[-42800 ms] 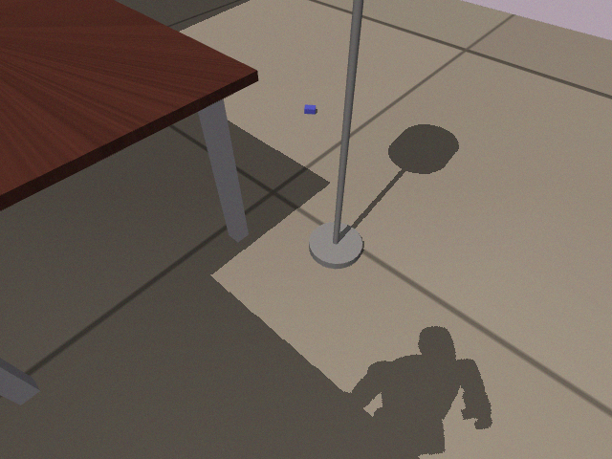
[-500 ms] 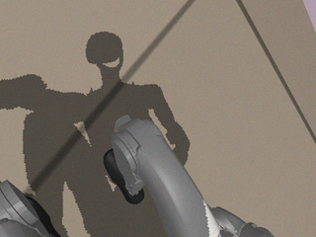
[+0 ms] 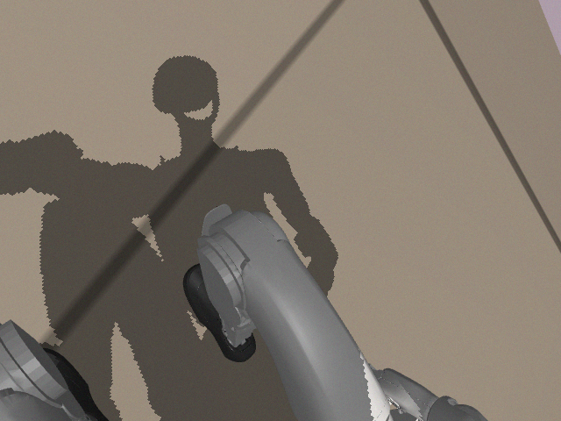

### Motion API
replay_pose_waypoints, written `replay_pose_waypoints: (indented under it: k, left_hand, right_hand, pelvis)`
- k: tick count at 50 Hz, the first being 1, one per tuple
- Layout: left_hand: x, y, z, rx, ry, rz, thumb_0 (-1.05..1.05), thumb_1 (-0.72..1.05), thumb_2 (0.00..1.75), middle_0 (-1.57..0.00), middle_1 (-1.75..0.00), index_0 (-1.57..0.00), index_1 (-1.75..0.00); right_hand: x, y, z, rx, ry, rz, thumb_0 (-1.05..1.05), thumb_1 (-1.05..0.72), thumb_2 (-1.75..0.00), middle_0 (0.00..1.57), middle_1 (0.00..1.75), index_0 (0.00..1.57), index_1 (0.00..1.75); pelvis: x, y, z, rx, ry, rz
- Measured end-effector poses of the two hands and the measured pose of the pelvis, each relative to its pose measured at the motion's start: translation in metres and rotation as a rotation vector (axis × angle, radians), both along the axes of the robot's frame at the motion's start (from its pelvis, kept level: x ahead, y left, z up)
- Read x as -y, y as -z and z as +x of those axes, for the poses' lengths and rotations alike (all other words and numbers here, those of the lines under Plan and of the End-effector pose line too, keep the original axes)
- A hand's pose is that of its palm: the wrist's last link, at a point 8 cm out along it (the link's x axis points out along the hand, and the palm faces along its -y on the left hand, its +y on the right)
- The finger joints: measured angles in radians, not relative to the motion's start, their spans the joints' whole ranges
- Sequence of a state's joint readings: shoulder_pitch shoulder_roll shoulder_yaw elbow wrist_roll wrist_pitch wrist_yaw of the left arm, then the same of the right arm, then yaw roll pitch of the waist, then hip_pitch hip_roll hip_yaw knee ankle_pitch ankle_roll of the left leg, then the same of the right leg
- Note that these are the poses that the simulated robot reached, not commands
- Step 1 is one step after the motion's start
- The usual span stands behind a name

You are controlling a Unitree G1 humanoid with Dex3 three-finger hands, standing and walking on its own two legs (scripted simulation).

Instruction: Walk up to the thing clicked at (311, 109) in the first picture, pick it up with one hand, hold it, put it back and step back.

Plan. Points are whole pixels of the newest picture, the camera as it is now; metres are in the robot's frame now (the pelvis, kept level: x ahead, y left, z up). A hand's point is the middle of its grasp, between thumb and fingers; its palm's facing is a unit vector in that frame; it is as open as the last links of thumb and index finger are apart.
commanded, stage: settle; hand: left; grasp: from above
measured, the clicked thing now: out of the picture +0.43 +0.37 -0.32
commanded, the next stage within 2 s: lift in 0.72 s
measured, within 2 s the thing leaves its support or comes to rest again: leaves its support in 0.22 s
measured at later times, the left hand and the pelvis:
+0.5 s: hand out of the picture +0.42 +0.38 -0.21, palm faces -0.08 -0.41 -0.91, open 8.6 cm; pelvis +0.00 +0.00 +0.01, yaw +2 degrees
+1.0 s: hand out of the picture +0.42 +0.37 -0.16, palm faces -0.07 -0.43 -0.90, open 8.6 cm; pelvis +0.01 -0.01 +0.01, yaw +6 degrees
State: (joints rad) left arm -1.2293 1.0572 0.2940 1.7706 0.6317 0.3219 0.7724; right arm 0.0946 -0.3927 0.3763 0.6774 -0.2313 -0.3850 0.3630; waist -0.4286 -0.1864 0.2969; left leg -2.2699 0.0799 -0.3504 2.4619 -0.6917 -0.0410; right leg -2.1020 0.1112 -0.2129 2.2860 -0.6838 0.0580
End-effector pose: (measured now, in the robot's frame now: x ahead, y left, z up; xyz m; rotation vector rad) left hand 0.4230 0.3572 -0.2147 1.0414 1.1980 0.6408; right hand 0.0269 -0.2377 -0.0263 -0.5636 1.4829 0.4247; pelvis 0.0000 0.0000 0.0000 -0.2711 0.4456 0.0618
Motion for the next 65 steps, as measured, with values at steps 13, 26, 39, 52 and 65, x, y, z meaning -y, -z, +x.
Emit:
replay_pose_waypoints:
  k: [13,26,39,52,65]
  left_hand:
    - [-0.008,-0.012,0.001,0.031,-0.042,-0.024,0.03,0.29,0.19,-0.96,-0.32,-0.83,-0.26]
    - [-0.025,-0.067,0.0,0.025,-0.013,0.01,0.03,0.33,0.14,-0.97,-0.32,-0.83,-0.23]
    - [-0.02,-0.098,-0.004,0.017,-0.023,0.008,0.01,0.31,0.17,-0.98,-0.32,-0.83,-0.24]
    - [-0.022,-0.122,-0.003,0.034,-0.04,-0.007,-0.01,0.3,0.19,-0.99,-0.41,-0.81,-0.28]
    - [-0.024,-0.192,-0.033,0.059,-0.048,0.003,-0.01,0.31,0.19,-0.97,-0.43,-0.79,-0.29]
  right_hand:
    - [0.0,-0.002,-0.004,-0.002,0.041,-0.009,0.0,-0.92,-0.9,0.2,0.3,0.19,0.3]
    - [0.005,0.011,0.003,0.051,0.129,0.013,0.0,-0.91,-0.89,0.2,0.3,0.19,0.3]
    - [0.018,0.028,0.006,0.084,0.165,0.024,0.0,-0.9,-0.89,0.2,0.3,0.19,0.3]
    - [0.027,0.04,0.012,0.077,0.21,0.028,0.0,-0.91,-0.9,0.2,0.3,0.19,0.3]
    - [0.033,0.037,0.06,0.205,0.26,0.043,0.0,-0.91,-0.9,0.2,0.3,0.19,0.3]
  pelvis:
    - [-0.001,-0.002,-0.001,-0.013,-0.006,0.0]
    - [0.001,-0.007,0.003,-0.071,-0.018,0.024]
    - [0.007,-0.007,0.003,-0.093,-0.032,0.072]
    - [0.01,-0.01,0.007,-0.135,-0.039,0.104]
    - [0.013,-0.04,0.008,-0.172,-0.064,0.14]
